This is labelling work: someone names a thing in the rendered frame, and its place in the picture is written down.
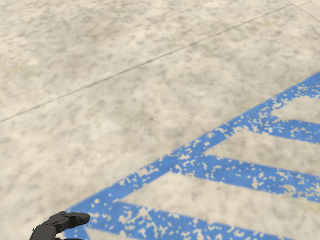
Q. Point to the robot left hand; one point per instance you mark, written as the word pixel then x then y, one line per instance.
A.
pixel 58 223

